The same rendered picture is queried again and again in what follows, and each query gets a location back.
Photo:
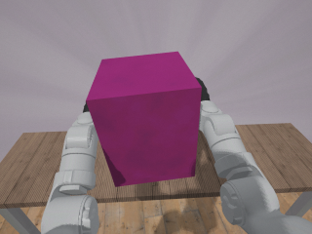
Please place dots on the left robot forearm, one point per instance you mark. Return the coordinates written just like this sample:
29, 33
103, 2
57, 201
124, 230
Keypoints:
76, 173

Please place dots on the table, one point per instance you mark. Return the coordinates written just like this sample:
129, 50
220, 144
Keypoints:
27, 172

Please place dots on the carton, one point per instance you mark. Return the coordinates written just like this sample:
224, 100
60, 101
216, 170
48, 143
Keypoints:
146, 111

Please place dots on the robot right hand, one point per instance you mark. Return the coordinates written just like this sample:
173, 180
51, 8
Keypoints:
204, 93

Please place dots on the robot left upper arm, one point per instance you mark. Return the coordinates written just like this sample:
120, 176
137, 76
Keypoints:
71, 215

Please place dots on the right robot forearm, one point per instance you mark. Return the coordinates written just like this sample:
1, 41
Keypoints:
232, 161

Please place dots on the robot right upper arm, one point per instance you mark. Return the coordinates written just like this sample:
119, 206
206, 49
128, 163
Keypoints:
251, 203

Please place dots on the robot left hand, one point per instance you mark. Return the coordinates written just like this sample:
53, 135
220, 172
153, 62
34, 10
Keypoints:
86, 108

